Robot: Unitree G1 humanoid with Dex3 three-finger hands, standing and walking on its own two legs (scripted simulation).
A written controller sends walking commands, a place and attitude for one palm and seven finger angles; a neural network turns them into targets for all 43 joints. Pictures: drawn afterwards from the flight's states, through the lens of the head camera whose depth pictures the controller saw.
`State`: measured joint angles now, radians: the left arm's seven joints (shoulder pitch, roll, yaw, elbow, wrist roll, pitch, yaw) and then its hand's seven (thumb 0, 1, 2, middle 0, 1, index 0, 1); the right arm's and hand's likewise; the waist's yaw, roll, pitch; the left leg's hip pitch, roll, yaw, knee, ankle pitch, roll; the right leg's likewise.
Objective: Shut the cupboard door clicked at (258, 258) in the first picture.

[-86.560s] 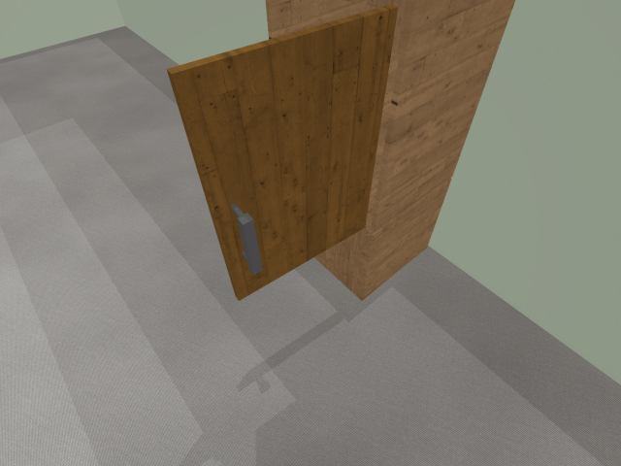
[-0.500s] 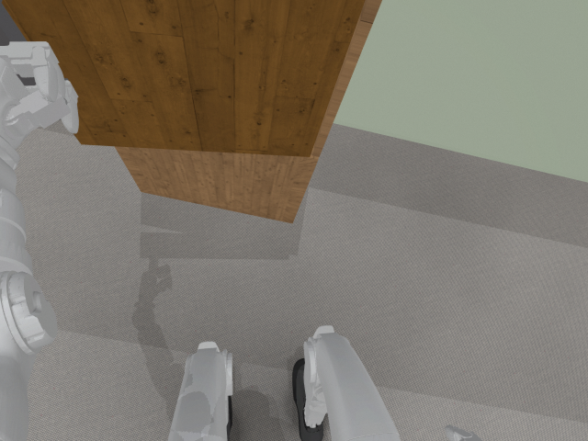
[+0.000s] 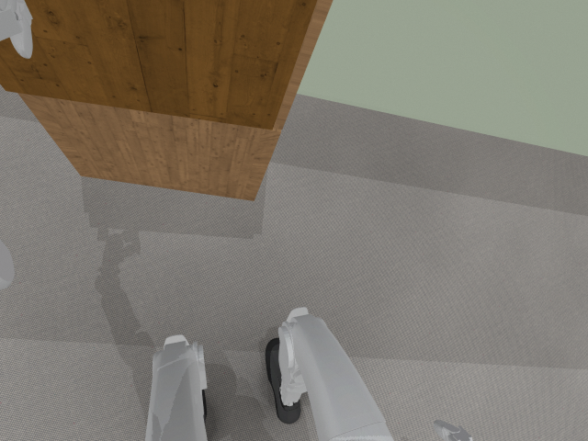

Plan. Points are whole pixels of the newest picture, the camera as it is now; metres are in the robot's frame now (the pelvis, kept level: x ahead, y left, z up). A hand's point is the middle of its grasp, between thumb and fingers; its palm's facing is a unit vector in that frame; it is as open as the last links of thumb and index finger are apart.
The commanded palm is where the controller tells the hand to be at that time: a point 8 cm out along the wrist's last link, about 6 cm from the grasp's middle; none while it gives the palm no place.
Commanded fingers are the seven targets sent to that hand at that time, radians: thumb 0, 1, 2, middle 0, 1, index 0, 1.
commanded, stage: push the door shut along its arc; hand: left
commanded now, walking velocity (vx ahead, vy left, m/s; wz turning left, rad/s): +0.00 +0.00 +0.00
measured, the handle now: out of the picture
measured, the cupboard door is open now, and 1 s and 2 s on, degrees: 3 1 1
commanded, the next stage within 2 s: pull the fist back off the door in 0.18 s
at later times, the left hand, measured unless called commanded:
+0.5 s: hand (38, 2) +0.61 +0.21 +0.06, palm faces +0.10 -1.00 +0.02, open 3.0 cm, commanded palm +0.58 +0.22 +0.07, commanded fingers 0.00 0.90 0.90 -1.30 -1.50 -1.30 -1.50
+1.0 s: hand (37, 78) +0.51 +0.20 +0.07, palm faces +0.05 -1.00 +0.00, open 3.1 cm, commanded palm +0.49 +0.24 +0.07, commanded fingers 0.00 0.90 0.90 -1.30 -1.50 -1.30 -1.50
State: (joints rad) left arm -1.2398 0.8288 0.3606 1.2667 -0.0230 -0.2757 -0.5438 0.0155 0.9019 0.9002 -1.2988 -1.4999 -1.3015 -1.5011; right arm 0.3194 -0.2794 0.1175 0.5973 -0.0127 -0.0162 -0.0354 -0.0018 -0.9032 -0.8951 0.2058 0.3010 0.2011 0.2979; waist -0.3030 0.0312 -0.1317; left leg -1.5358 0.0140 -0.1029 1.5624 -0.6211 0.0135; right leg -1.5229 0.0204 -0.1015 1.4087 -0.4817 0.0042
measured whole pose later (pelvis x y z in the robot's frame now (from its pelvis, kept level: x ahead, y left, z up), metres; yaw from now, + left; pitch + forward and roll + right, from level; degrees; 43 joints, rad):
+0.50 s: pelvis +0.01 +0.00 +0.01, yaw -2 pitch +35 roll -7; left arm -1.14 0.69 0.52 1.11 0.03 -0.24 -0.20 0.02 0.82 0.90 -1.30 -1.50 -1.30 -1.50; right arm 0.40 -0.23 0.11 0.56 -0.06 0.03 0.05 0.00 -0.90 -0.90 0.21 0.30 0.20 0.30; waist -0.29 0.05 -0.13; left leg -1.51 0.04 -0.08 1.53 -0.64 0.01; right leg -1.52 0.05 -0.08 1.38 -0.48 0.01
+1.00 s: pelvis +0.02 -0.01 +0.04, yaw +2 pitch +29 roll -4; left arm -0.83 0.48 0.41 1.07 -0.10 -0.47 -0.25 0.02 0.90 0.90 -1.30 -1.50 -1.30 -1.50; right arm 0.31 -0.28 0.03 0.60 -0.03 0.03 0.03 0.00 -0.91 -0.90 0.20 0.30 0.20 0.30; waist -0.19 0.02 -0.15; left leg -1.32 0.01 -0.07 1.42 -0.61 0.00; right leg -1.34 0.02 -0.06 1.31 -0.49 0.00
